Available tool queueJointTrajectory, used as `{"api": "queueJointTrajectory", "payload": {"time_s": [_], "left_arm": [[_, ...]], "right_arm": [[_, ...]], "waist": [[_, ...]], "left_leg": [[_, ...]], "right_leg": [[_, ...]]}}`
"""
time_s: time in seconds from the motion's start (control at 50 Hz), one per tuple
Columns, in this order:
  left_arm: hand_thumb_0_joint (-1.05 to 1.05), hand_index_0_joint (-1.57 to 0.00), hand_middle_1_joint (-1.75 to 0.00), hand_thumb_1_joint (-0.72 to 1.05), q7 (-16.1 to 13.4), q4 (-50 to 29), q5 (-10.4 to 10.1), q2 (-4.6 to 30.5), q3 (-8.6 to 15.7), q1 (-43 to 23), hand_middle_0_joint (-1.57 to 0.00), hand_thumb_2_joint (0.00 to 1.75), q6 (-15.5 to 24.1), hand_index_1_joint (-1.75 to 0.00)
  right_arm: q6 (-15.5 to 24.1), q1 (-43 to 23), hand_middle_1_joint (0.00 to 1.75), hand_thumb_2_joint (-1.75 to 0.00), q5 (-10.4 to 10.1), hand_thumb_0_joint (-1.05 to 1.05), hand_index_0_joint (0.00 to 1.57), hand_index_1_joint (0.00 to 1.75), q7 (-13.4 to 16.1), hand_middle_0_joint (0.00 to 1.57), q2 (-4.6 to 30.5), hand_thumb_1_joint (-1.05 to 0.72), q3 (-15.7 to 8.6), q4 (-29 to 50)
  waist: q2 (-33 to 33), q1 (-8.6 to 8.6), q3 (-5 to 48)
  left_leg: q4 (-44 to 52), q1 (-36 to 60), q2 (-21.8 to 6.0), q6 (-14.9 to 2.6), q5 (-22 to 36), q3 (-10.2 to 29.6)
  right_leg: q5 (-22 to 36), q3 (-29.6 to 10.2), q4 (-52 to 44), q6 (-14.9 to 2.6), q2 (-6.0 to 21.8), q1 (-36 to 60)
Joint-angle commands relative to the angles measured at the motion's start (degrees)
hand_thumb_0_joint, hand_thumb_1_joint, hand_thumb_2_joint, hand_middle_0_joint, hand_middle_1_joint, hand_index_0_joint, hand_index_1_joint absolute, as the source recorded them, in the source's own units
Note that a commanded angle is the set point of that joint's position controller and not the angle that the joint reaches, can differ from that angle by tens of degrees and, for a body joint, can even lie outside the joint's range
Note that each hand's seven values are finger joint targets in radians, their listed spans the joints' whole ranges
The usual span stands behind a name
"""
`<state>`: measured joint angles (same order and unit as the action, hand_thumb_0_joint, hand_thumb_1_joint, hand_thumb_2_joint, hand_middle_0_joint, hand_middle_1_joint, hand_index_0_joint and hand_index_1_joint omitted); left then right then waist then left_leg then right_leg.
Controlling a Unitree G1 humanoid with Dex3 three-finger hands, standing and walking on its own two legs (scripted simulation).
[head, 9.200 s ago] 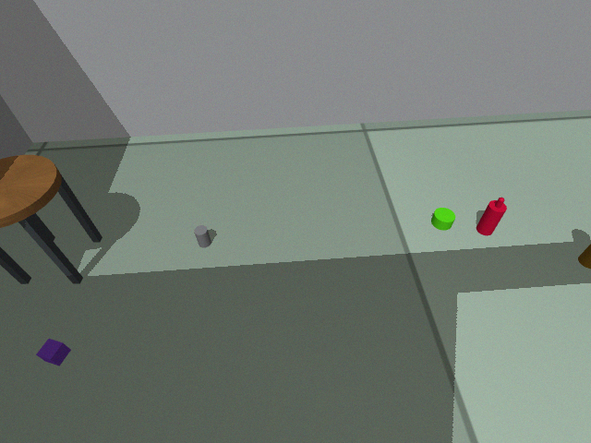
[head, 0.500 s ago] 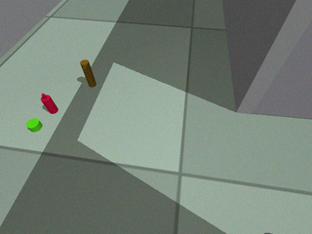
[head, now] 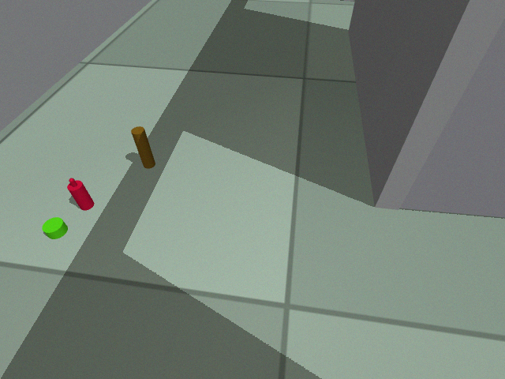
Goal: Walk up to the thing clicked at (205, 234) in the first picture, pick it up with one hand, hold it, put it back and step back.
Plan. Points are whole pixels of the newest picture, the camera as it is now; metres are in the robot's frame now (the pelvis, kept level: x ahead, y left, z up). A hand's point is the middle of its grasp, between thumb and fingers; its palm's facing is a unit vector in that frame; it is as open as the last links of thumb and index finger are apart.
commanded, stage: stand
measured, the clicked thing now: out of the picture -0.14 +1.13 -0.74
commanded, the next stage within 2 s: none
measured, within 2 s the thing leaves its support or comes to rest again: neither
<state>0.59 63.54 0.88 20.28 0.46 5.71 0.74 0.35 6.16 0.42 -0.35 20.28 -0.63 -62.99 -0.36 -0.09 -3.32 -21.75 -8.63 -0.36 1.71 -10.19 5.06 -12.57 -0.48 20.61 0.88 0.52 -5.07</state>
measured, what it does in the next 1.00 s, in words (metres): stands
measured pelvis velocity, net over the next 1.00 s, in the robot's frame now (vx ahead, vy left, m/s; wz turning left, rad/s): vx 0.01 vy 0.00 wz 0.00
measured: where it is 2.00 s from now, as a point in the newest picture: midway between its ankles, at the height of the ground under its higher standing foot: outside the picture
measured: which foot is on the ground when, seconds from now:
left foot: down 0.00-1.00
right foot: down 0.00-1.00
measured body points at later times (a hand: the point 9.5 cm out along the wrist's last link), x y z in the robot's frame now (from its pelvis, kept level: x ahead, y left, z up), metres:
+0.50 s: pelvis -0.01 +0.00 +0.00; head +0.00 +0.00 +0.45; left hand +0.06 +0.31 -0.13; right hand +0.07 -0.30 -0.13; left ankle +0.02 +0.14 -0.75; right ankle -0.01 -0.13 -0.75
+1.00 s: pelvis +0.01 +0.00 +0.00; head +0.02 +0.00 +0.45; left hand +0.07 +0.30 -0.13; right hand +0.08 -0.30 -0.13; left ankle +0.02 +0.14 -0.75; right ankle -0.01 -0.13 -0.75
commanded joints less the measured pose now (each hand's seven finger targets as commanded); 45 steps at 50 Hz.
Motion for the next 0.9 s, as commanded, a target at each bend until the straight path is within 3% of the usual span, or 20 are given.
{"api": "queueJointTrajectory", "payload": {"time_s": [0.0,0.22,0.42,0.5,0.54,0.62,0.68,0.82,0.88], "left_arm": [[0.0,-0.2,-0.3,0.9,-0.8,-3.1,-0.2,12.6,2.7,-2.1,-0.2,0.9,1.2,-0.3],[0.0,-0.2,-0.3,0.9,-0.9,-2.4,-0.5,12.6,2.5,-1.8,-0.2,0.9,1.0,-0.3],[0.0,-0.2,-0.3,0.9,-0.7,-2.0,-0.4,12.6,2.3,-1.0,-0.2,0.9,0.7,-0.3],[0.0,-0.2,-0.3,0.9,-0.7,-2.0,-0.3,12.8,2.4,-0.7,-0.2,0.9,0.8,-0.3],[0.0,-0.2,-0.3,0.9,-0.6,-2.3,-0.3,12.5,2.4,-0.8,-0.2,0.9,0.8,-0.3],[0.0,-0.2,-0.3,0.9,-0.7,-2.2,-0.3,12.8,2.3,-0.5,-0.2,0.9,0.9,-0.3],[0.0,-0.2,-0.3,0.9,-0.8,-2.4,-0.4,12.8,2.3,-0.4,-0.2,0.9,0.9,-0.3],[0.0,-0.2,-0.3,0.9,-0.9,-2.2,-0.4,12.8,2.2,0.1,-0.2,0.9,0.8,-0.3],[0.0,-0.2,-0.3,0.9,-1.0,-2.4,-0.5,12.8,2.2,0.1,-0.2,0.9,0.8,-0.3]], "right_arm": [[1.7,-3.4,0.3,-0.9,0.0,0.0,0.2,0.3,0.6,0.2,11.6,-0.9,-2.1,3.3],[1.5,-2.0,0.3,-0.9,-0.1,0.0,0.2,0.3,0.9,0.2,12.2,-0.9,-1.6,2.2],[1.3,-1.7,0.3,-0.9,0.1,0.0,0.2,0.3,0.7,0.2,12.4,-0.9,-1.6,1.7],[1.3,-1.6,0.3,-0.9,0.0,0.0,0.2,0.3,0.6,0.2,12.3,-0.9,-1.7,1.6],[1.4,-1.5,0.3,-0.9,0.0,0.0,0.2,0.3,0.6,0.2,12.6,-0.9,-1.6,1.7],[1.3,-1.6,0.3,-0.9,0.0,0.0,0.2,0.3,0.6,0.2,12.2,-0.9,-1.5,1.7],[1.4,-1.9,0.3,-0.9,0.0,0.0,0.2,0.3,0.7,0.2,12.4,-0.9,-1.5,1.7],[1.2,-1.6,0.3,-0.9,-0.2,0.0,0.2,0.3,0.8,0.2,12.1,-0.9,-1.2,1.5],[1.3,-1.4,0.3,-0.9,-0.2,0.0,0.2,0.3,0.9,0.2,12.2,-0.9,-1.1,1.5]], "waist": [[1.7,-0.5,4.4],[1.0,-0.1,5.1],[1.0,0.03,1.6],[0.5,0.04,1.9],[1.3,0.04,2.7],[0.6,0.05,2.3],[1.0,0.03,4.1],[0.8,0.15,4.3],[0.8,-0.02,5.4]], "left_leg": [[3.8,0.7,-5.6,-2.45,7.7,3.9],[3.6,1.4,-6.0,-2.62,11.2,3.5],[5.8,-0.6,-5.4,-2.49,1.1,4.2],[5.7,-0.8,-5.5,-2.69,-0.1,4.3],[5.7,-1.1,-5.7,-2.81,2.3,4.4],[5.2,-0.9,-5.4,-2.77,1.2,4.3],[4.4,0.5,-5.6,-2.72,6.2,4.0],[4.0,0.9,-5.5,-2.64,7.8,3.6],[3.2,1.8,-5.8,-2.58,11.8,3.4]], "right_leg": [[4.7,-4.4,-4.5,-2.24,6.5,0.4],[8.4,-4.1,-4.1,-2.12,6.4,1.3],[-1.0,-4.5,-5.8,-2.34,6.1,-2.6],[-1.4,-4.6,-5.7,-2.3,6.3,-2.5],[1.2,-4.4,-5.2,-2.13,6.2,-1.3],[-0.2,-4.5,-5.4,-2.14,6.3,-2.1],[3.9,-4.6,-4.9,-2.18,6.5,-1.3],[5.7,-4.3,-4.5,-2.07,6.5,-0.9],[9.0,-4.0,-4.0,-2.08,6.6,0.1]]}}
